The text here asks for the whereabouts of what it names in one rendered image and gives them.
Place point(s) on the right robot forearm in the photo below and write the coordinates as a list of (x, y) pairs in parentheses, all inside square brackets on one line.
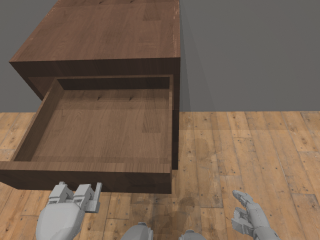
[(265, 233)]

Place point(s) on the left robot thigh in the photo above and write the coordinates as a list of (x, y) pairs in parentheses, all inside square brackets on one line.
[(138, 232)]

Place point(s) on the left robot hand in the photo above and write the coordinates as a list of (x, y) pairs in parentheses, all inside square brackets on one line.
[(61, 220)]

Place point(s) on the handle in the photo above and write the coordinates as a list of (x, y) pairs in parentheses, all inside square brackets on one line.
[(92, 206)]

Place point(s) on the cabinet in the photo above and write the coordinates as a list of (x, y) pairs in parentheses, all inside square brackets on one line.
[(100, 38)]

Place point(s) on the right robot hand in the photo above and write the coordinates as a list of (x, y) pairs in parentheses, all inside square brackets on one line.
[(246, 221)]

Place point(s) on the robot left shin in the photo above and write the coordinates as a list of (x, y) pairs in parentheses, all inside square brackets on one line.
[(142, 223)]

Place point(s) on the drawer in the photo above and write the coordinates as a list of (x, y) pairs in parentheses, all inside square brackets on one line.
[(114, 130)]

